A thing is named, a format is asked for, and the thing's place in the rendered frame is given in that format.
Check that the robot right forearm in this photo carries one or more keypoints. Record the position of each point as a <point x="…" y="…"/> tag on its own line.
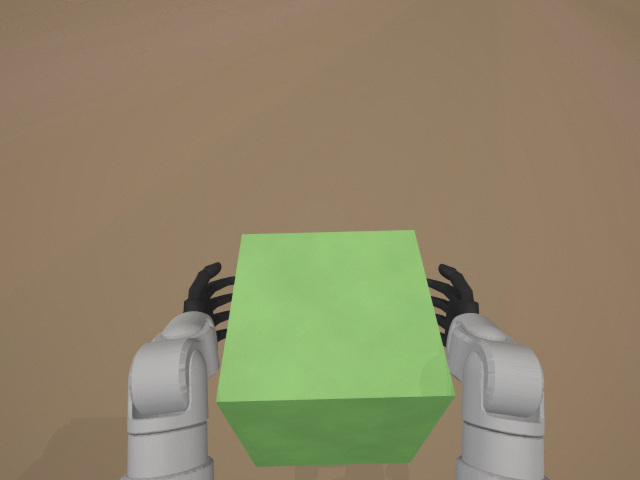
<point x="502" y="402"/>

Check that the left robot hand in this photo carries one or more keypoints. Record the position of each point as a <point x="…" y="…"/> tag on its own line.
<point x="201" y="291"/>

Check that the right robot hand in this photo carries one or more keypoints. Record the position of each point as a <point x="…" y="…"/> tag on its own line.
<point x="460" y="297"/>

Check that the carton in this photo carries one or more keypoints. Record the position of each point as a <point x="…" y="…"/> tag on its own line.
<point x="333" y="353"/>

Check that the robot left forearm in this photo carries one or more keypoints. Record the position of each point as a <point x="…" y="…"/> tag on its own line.
<point x="168" y="402"/>

